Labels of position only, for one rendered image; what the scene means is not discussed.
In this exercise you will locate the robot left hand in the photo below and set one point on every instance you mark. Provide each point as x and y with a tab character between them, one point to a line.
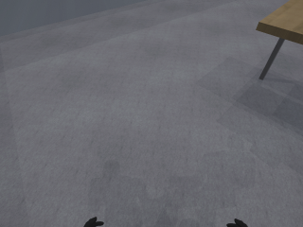
92	222

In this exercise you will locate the table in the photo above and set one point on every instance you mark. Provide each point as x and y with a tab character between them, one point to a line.
286	23

